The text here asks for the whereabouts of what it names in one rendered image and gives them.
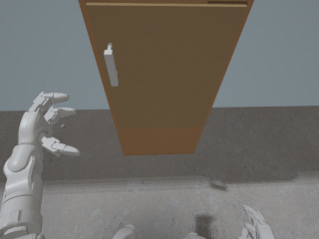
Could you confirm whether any left robot hand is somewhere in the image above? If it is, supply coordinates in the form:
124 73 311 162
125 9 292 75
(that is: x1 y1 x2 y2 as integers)
18 92 81 157

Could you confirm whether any right robot hand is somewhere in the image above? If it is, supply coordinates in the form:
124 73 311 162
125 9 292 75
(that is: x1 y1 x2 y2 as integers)
238 205 276 239

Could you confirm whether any handle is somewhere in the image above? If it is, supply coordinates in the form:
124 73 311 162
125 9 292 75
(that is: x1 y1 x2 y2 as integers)
104 43 119 87

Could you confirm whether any left robot thigh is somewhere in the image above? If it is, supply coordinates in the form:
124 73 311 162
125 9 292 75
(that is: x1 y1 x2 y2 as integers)
113 228 142 239

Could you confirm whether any robot left forearm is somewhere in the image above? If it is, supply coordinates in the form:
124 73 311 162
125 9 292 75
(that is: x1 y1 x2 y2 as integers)
0 143 45 239

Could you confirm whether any cupboard door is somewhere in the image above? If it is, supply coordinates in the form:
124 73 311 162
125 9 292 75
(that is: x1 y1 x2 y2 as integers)
86 2 247 129

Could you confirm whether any left robot shin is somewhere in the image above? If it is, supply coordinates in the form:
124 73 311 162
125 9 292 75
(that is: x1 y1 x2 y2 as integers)
125 225 136 229

